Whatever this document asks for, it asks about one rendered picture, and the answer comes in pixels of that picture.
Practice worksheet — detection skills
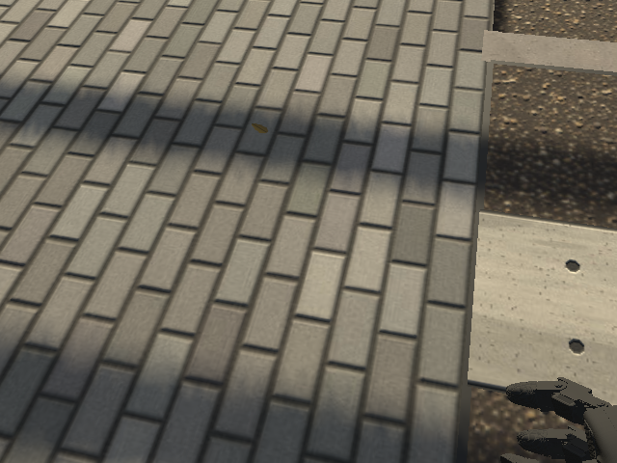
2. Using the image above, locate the robot right hand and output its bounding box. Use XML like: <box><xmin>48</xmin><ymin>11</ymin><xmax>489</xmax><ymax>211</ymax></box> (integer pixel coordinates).
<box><xmin>500</xmin><ymin>377</ymin><xmax>617</xmax><ymax>463</ymax></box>

